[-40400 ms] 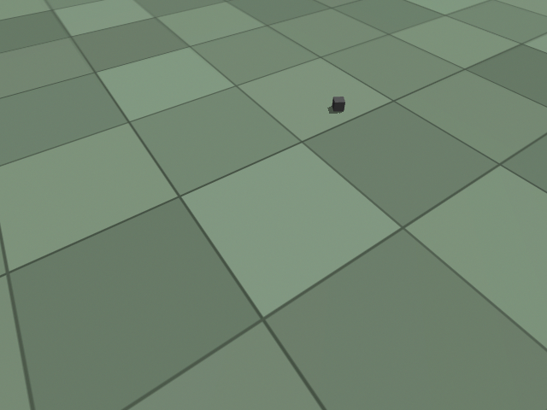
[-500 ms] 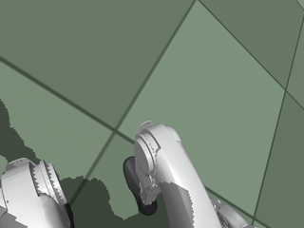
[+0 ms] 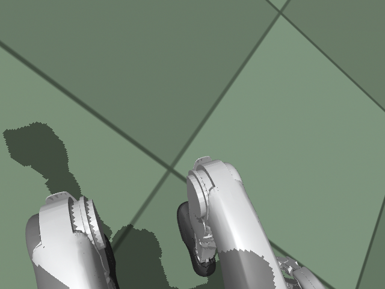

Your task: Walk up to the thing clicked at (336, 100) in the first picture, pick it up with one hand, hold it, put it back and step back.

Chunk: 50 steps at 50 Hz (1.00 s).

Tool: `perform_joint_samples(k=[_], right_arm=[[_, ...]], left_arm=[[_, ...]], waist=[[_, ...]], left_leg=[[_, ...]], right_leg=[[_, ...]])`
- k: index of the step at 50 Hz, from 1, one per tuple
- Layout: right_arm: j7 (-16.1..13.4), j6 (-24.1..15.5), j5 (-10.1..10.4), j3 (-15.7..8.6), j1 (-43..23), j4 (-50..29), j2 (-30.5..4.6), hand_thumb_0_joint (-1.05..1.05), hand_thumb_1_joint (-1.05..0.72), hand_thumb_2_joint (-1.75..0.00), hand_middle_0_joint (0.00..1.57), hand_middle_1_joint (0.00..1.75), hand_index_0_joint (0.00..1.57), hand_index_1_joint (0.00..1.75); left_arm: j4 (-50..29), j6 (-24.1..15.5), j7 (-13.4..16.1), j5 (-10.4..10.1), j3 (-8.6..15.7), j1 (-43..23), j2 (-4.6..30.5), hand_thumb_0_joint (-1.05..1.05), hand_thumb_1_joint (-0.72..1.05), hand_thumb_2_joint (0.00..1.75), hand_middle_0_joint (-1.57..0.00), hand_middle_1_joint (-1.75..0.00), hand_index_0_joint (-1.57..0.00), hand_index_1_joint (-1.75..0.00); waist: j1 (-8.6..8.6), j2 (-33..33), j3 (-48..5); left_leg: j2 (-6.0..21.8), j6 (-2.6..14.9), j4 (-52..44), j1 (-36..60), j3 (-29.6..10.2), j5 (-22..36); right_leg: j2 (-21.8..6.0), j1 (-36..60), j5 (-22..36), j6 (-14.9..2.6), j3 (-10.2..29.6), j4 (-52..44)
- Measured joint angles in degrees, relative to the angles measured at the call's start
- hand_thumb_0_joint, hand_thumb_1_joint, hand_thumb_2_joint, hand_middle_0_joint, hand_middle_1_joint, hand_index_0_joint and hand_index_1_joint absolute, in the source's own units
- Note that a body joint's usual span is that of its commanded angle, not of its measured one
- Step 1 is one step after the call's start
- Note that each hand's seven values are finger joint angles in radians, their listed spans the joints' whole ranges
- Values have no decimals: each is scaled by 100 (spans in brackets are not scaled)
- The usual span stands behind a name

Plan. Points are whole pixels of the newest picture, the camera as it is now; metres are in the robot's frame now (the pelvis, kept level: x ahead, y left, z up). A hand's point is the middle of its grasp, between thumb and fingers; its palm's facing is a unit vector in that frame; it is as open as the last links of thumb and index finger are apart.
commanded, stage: lift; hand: left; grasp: from above
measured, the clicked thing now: out of the picture +0.51 +0.34 -0.18
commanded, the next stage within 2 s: hold in 1.50 s
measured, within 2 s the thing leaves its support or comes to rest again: neither
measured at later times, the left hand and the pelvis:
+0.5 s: hand out of the picture +0.41 +0.33 +0.00, palm faces -0.42 -0.13 -0.90, open 9.2 cm; pelvis -0.01 +0.00 +0.09, yaw +5 degrees
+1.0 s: hand out of the picture +0.34 +0.30 +0.21, palm faces -0.41 -0.15 -0.90, open 9.3 cm; pelvis +0.02 +0.00 +0.29, yaw +9 degrees
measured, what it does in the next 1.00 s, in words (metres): rises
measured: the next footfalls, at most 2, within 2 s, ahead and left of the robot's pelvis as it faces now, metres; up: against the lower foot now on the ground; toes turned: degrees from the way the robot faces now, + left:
none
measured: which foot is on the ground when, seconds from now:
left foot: down 0.00-1.00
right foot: down 0.00-1.00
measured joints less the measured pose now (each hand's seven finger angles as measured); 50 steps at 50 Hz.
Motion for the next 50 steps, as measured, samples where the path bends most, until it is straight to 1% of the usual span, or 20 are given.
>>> perform_joint_samples(k=[8, 12, 15, 20, 27, 33, 41, 45, 50], right_arm=[[-176, 265, 162, -277, 101, 1, 30, 0, -90, -90, 21, 29, 20, 30], [-270, 352, 268, -431, 119, 25, 51, 0, -90, -90, 21, 29, 20, 30], [-332, 388, 346, -546, 94, 61, 81, 0, -90, -90, 21, 29, 20, 30], [-419, 403, 472, -671, 5, 75, 129, 0, -90, -89, 20, 29, 20, 30], [-561, 384, 625, -766, -137, 67, 244, 0, -89, -89, 20, 30, 20, 30], [-725, 364, 720, -808, -188, 137, 354, 0, -89, -89, 21, 30, 20, 30], [-921, 328, 836, -851, -122, 320, 425, 0, -89, -89, 21, 30, 20, 30], [-1027, 257, 882, -874, -24, 438, 428, 1, -89, -89, 21, 30, 20, 30], [-1139, 101, 916, -908, 134, 591, 421, 1, -89, -89, 21, 30, 20, 30]], left_arm=[[-706, 87, -462, -277, -30, 497, -337, 0, 14, 32, -76, -41, -80, -38], [-1118, 66, -621, -426, -118, 804, -528, 0, 14, 32, -76, -41, -81, -37], [-1367, 63, -683, -528, -211, 1013, -668, 0, 14, 32, -76, -41, -81, -37], [-1710, 135, -739, -681, -354, 1356, -883, 0, 14, 32, -76, -41, -81, -37], [-2205, 279, -829, -895, -533, 1873, -1171, 0, 15, 31, -75, -42, -80, -38], [-2641, 369, -872, -998, -661, 2323, -1435, 0, 15, 31, -74, -43, -79, -39], [-2932, 573, -758, -1072, -845, 2901, -1821, 0, 15, 33, -73, -45, -78, -41], [-2932, 624, -689, -1094, -969, 3184, -2004, 0, 14, 34, -73, -45, -78, -42], [-2721, 644, -498, -1059, -1118, 3403, -2215, 0, 13, 36, -73, -46, -77, -43]], waist=[[193, 124, -250], [331, 169, -448], [437, 194, -604], [603, 240, -830], [798, 305, -1005], [924, 329, -1063], [1009, 360, -1068], [1037, 362, -1044], [1075, 340, -1003]], left_leg=[[4, 0, -420, 282, 129, 74], [10, 12, -699, 495, 225, 104], [18, 27, -933, 700, 307, 120], [39, 55, -1351, 1113, 425, 146], [67, 67, -2044, 1886, 541, 199], [87, 52, -2784, 2776, 614, 266], [103, 27, -4029, 4255, 709, 456], [114, 13, -4717, 5092, 765, 577], [120, -10, -5558, 6088, 829, 750]], right_leg=[[-43, 225, 44, -29, 88, -330], [-66, 399, 58, -33, 158, -553], [-81, 573, 66, -31, 220, -745], [-93, 937, 97, -19, 308, -1117], [-101, 1652, 170, -16, 385, -1769], [-108, 2496, 254, -33, 423, -2480], [-120, 3925, 461, -66, 466, -3694], [-120, 4732, 593, -80, 497, -4365], [-123, 5692, 767, -107, 532, -5177]])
